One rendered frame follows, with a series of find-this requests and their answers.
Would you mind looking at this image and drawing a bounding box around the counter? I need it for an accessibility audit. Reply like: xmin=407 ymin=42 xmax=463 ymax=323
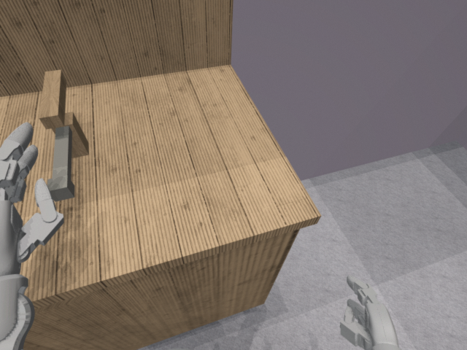
xmin=0 ymin=0 xmax=321 ymax=350

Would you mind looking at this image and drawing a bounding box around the tap lever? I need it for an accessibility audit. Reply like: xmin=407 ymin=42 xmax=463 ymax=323
xmin=47 ymin=126 xmax=74 ymax=202

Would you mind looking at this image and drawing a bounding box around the right robot hand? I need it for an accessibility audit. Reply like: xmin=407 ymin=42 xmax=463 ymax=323
xmin=340 ymin=275 xmax=399 ymax=350

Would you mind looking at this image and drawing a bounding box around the left robot hand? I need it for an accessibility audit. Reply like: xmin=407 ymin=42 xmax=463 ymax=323
xmin=0 ymin=122 xmax=64 ymax=276

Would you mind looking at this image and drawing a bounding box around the left robot forearm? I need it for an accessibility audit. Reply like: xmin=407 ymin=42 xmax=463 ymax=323
xmin=0 ymin=274 xmax=35 ymax=350

